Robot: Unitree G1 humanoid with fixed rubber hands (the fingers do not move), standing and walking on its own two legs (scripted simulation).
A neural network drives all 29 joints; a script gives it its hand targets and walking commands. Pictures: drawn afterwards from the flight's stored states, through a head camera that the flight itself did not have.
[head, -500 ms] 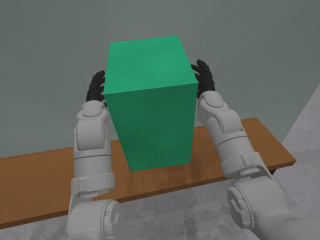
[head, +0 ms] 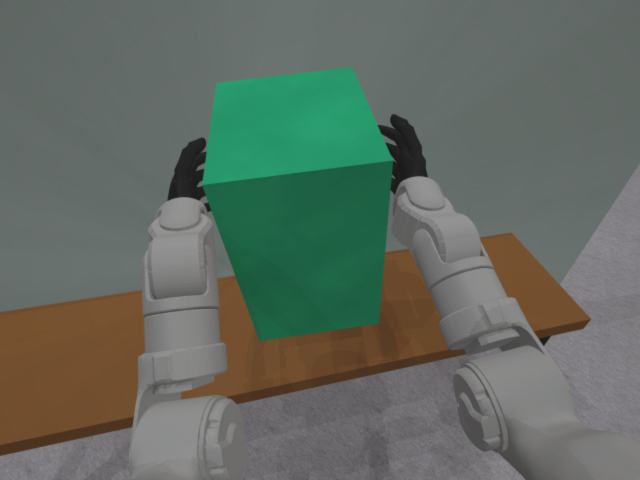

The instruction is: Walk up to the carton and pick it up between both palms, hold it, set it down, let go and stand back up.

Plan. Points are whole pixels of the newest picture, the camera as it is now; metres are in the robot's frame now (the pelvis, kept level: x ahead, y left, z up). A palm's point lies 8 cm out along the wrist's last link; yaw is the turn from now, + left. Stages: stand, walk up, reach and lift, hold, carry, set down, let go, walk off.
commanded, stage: hold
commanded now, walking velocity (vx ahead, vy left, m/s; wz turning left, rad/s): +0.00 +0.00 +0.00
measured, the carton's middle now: (303, 211) +0.40 +0.01 +0.17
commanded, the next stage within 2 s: none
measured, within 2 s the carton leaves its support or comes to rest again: neither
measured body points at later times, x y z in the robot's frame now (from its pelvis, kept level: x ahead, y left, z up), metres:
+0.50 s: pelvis +0.00 +0.00 +0.00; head -0.05 +0.02 +0.45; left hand +0.38 +0.14 +0.21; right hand +0.39 -0.12 +0.22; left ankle +0.04 +0.10 -0.75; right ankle +0.00 -0.11 -0.75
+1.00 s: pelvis +0.00 +0.00 +0.00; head -0.05 +0.01 +0.45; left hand +0.37 +0.14 +0.21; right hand +0.39 -0.13 +0.22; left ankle +0.04 +0.10 -0.75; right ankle +0.00 -0.11 -0.75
